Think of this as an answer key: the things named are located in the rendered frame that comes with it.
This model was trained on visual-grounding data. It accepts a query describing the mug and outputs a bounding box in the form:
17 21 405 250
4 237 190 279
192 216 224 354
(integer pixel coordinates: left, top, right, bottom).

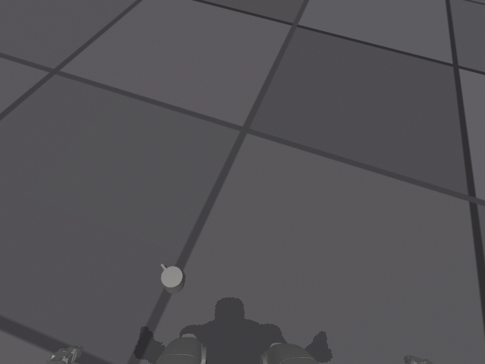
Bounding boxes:
161 263 184 293

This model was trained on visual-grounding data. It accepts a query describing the left robot hand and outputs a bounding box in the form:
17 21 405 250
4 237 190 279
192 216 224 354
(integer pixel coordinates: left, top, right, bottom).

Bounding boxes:
44 345 83 364

